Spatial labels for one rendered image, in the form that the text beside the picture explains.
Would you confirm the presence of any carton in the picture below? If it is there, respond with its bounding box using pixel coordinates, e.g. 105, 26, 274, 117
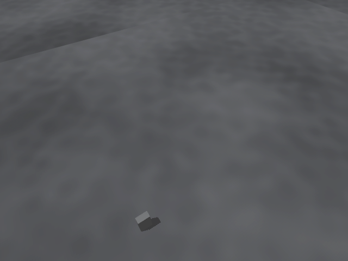
135, 211, 152, 231

